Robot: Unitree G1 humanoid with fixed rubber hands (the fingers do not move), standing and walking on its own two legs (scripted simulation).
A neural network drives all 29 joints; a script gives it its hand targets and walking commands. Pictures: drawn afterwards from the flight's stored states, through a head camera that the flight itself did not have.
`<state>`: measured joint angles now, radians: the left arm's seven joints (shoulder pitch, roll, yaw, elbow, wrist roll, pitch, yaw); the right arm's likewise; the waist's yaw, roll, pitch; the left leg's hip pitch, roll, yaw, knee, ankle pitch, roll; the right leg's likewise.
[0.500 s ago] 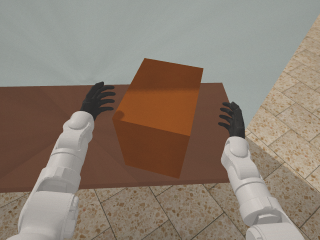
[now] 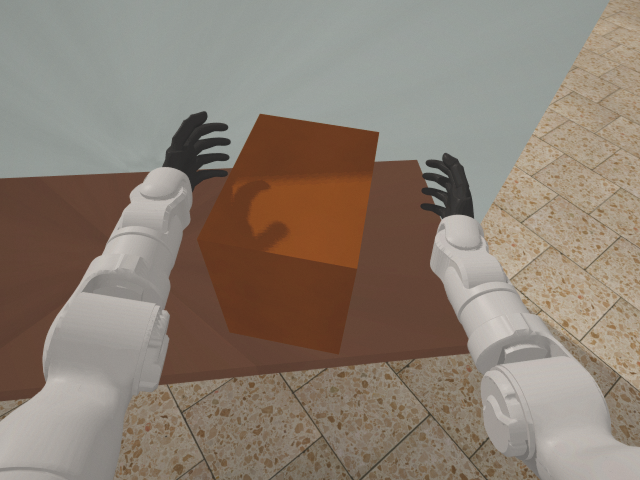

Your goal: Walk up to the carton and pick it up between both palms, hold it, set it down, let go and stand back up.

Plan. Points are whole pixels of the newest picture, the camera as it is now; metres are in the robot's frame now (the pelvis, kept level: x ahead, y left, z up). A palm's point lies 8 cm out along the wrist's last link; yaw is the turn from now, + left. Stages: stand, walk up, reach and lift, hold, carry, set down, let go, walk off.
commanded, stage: reach and lift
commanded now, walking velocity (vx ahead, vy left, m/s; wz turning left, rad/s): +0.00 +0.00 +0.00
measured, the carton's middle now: (300, 237) +0.50 +0.01 -0.05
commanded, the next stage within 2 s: none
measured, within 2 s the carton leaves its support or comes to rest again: neither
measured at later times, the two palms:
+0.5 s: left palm (183, 199) +0.48 +0.18 +0.07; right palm (447, 239) +0.40 -0.19 +0.05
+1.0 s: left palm (206, 247) +0.47 +0.16 -0.02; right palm (429, 267) +0.40 -0.18 -0.02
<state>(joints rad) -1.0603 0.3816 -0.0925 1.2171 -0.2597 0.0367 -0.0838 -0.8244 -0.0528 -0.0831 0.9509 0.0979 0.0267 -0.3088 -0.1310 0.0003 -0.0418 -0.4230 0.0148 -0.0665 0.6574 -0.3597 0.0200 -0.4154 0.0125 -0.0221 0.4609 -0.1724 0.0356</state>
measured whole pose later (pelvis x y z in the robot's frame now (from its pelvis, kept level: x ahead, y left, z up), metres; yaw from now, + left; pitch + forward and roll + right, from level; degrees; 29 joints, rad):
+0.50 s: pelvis +0.00 +0.00 +0.00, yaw -1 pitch +18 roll -4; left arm -1.09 0.39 -0.10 1.47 -0.26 -0.17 -0.08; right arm -0.89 -0.05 -0.09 1.26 0.10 -0.17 -0.28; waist -0.14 0.01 -0.16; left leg -0.63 0.01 -0.07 0.66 -0.33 0.01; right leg -0.62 0.01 -0.02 0.46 -0.15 0.04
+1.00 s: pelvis -0.01 -0.01 -0.02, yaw -1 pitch +31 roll -3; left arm -1.07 0.35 -0.09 1.62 -0.24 -0.40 -0.08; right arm -0.88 0.00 -0.12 1.33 0.10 -0.45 -0.27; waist -0.14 0.02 -0.26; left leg -0.94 0.00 -0.07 0.71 -0.31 0.00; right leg -0.95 0.00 -0.02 0.56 -0.15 0.03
